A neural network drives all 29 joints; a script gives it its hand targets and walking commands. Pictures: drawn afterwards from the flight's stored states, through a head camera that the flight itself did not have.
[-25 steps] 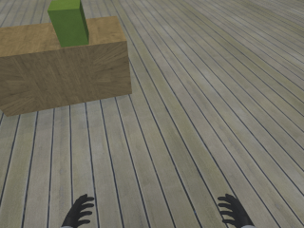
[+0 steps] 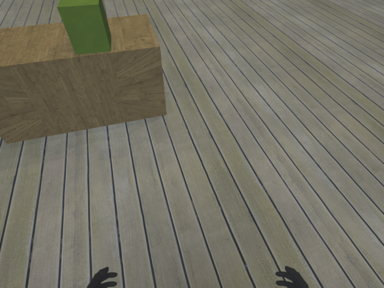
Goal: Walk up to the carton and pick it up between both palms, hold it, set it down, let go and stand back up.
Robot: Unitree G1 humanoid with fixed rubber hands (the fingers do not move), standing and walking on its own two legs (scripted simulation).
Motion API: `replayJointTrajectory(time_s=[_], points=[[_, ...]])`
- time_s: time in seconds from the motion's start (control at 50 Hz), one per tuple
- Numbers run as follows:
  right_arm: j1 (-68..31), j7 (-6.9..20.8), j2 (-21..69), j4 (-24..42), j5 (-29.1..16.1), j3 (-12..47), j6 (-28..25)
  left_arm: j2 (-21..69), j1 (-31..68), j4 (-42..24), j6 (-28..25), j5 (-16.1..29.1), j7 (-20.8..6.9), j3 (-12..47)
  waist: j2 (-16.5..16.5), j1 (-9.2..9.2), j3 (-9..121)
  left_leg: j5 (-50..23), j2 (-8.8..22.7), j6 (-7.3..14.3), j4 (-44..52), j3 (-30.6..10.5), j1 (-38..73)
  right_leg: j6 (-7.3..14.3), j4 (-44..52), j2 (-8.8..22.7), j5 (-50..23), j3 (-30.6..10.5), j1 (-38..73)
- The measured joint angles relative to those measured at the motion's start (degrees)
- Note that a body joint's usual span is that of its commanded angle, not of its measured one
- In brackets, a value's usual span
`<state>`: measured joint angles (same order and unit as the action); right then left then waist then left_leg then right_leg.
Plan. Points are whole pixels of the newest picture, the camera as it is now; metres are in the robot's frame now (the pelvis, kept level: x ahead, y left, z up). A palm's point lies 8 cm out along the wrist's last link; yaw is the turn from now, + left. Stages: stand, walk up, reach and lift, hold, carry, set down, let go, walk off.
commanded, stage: stand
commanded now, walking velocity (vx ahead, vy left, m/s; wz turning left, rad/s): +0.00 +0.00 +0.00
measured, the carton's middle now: (87, 23) +1.45 +0.61 -0.07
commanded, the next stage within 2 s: none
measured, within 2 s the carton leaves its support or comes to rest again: neither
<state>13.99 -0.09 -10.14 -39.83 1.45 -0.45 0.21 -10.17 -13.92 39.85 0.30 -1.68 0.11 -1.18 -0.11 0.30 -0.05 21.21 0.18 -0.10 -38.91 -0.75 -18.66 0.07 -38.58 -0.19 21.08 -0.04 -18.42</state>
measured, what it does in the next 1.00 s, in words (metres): stands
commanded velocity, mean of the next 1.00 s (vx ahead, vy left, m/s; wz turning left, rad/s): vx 0.00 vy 0.00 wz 0.00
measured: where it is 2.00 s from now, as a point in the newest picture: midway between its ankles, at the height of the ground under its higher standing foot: outside the picture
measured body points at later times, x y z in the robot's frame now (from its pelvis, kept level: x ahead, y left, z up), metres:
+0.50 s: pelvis +0.01 +0.00 +0.01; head +0.02 +0.00 +0.46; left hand +0.09 +0.23 -0.13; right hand +0.10 -0.23 -0.12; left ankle -0.01 +0.12 -0.72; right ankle -0.01 -0.12 -0.72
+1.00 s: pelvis +0.01 -0.01 +0.01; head +0.02 -0.01 +0.46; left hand +0.05 +0.22 -0.14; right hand +0.04 -0.24 -0.14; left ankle -0.01 +0.12 -0.72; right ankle -0.01 -0.12 -0.72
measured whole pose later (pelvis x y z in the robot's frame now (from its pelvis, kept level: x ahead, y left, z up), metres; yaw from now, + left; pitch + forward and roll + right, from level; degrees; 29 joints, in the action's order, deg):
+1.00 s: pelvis +0.01 -0.01 +0.01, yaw +1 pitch -1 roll +0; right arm 17.3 -2.2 -8.3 -57.3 0.8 -1.6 -0.1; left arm -9.3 -16.5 55.8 -0.3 -0.7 2.4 -2.7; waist -0.4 -0.3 -1.2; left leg 17.7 0.9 -1.2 -29.4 -1.6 -10.5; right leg 1.1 -29.5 -0.8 18.1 0.8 -10.3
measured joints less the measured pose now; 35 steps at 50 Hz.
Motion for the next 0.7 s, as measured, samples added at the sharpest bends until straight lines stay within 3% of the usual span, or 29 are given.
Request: replayJointTrajectory(time_s=[0.2, 0.48, 0.7], points=[[0.78, -1.03, 0.63, -1.59, -0.07, -0.12, -0.14, 0.52, -0.55, 1.88, 0.03, 0.22, 0.96, -0.11, -0.25, -0.53, 0.79, -0.08, -0.11, 0.06, 1.1, 0.06, 1.25, -0.03, 0.97, 0.12, 0.0, -0.06, 1.2], [1.45, -1.34, 0.81, -5.34, -0.08, -0.23, 0.13, 1.1, -1.69, 5.19, 0.29, 0.7, 0.97, -1.02, -0.73, 0.43, -0.13, -1.42, -0.2, -0.13, 4.09, 0.05, 3.1, 0.11, 3.28, 0.23, -0.97, -0.05, 2.74], [1.07, -1.27, 0.74, -9.44, -0.68, -1.21, -0.23, 1.04, -2.48, 9.56, -0.53, 0.98, 1.28, -1.05, -0.19, -0.22, -0.14, -2.17, 0.27, -0.49, 6.52, -0.05, 4.96, 0.55, 5.76, -0.23, -1.77, 0.05, 4.59]])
